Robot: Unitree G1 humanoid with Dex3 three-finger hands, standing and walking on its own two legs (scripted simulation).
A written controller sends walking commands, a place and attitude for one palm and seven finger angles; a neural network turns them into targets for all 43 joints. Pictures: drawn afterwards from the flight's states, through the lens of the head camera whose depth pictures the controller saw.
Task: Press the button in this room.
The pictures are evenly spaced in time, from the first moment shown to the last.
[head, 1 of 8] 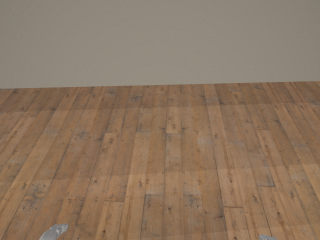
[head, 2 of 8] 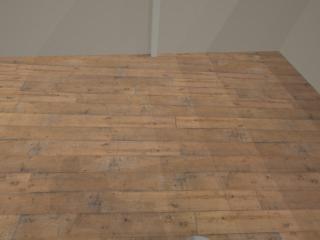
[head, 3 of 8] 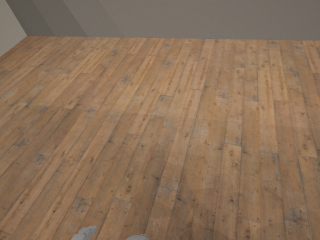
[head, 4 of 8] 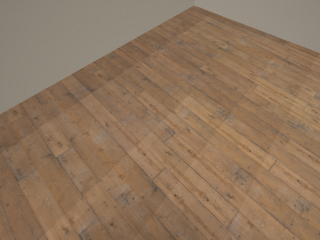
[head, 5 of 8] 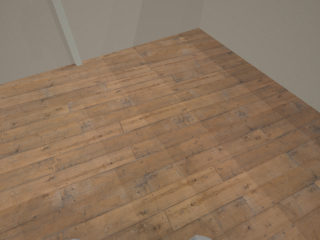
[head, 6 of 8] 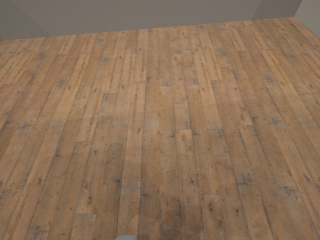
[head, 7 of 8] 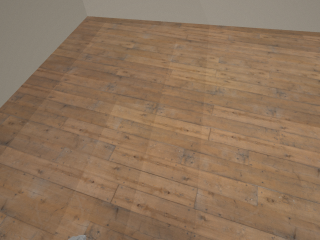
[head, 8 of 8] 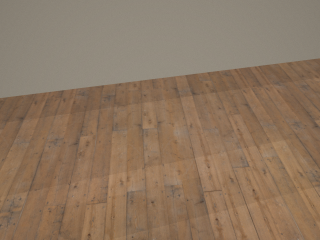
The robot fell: no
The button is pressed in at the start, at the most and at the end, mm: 0 0 0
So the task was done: no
